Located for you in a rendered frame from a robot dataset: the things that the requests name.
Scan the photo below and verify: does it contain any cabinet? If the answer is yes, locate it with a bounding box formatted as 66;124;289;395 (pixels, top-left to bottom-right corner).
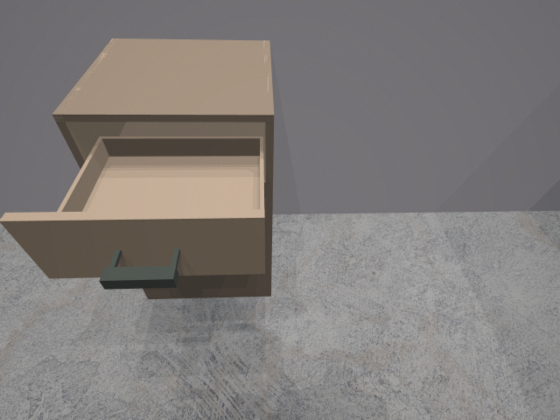
52;38;274;299

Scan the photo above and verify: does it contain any drawer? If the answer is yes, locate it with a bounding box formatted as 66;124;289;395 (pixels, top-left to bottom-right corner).
0;136;265;279

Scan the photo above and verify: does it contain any handle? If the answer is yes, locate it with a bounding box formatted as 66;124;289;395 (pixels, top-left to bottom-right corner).
99;248;180;290

